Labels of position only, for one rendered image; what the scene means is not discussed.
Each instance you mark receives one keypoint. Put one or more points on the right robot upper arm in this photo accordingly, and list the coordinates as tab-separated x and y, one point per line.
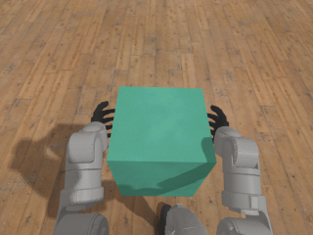
242	226

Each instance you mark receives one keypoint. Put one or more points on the left robot upper arm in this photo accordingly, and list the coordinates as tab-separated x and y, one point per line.
83	224

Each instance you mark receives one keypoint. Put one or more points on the left robot hand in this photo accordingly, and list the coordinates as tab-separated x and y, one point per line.
99	114

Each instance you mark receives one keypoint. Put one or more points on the right robot hand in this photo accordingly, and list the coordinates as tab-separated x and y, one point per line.
220	120

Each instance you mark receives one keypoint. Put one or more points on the carton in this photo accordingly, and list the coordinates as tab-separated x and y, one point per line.
161	143

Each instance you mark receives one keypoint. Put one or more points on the robot right thigh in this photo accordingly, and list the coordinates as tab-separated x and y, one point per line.
182	221

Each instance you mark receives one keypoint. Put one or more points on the left robot forearm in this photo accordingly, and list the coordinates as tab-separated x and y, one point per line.
83	178

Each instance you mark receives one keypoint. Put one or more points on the right robot foot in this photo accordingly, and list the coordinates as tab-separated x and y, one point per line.
163	215

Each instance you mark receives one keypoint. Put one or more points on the right robot forearm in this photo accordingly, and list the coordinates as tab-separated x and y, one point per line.
241	178

